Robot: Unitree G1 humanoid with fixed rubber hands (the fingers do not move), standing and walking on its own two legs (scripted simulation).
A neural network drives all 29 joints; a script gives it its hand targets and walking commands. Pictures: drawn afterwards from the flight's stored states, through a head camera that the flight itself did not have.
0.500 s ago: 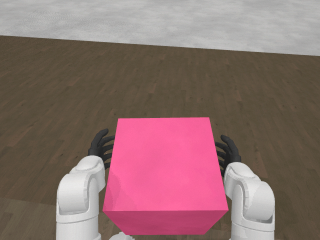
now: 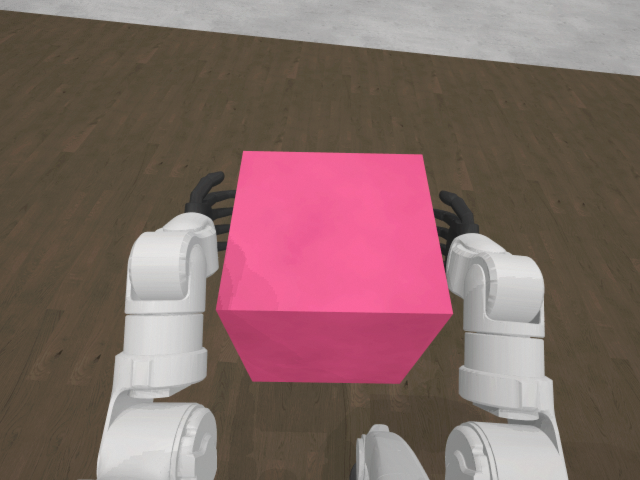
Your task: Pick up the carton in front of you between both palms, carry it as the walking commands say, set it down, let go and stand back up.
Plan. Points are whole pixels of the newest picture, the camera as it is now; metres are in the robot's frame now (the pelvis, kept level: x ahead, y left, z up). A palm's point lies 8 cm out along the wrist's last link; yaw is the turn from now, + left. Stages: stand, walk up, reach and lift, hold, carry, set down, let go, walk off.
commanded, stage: carry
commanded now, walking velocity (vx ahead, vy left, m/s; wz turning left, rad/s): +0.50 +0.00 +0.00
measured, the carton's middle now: (329, 278) +0.36 -0.01 +0.01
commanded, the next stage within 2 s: none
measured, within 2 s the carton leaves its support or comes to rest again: neither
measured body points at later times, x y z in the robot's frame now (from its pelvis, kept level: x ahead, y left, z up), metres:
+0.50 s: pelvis +0.36 -0.04 -0.05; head +0.42 -0.05 +0.40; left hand +0.72 +0.14 +0.05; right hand +0.74 -0.17 +0.04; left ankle +0.43 +0.11 -0.73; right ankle +0.27 -0.08 -0.78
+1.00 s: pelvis +0.70 -0.01 -0.10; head +0.76 +0.00 +0.34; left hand +1.07 +0.12 -0.03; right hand +1.05 -0.18 -0.02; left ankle +0.60 +0.02 -0.83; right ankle +0.82 -0.15 -0.79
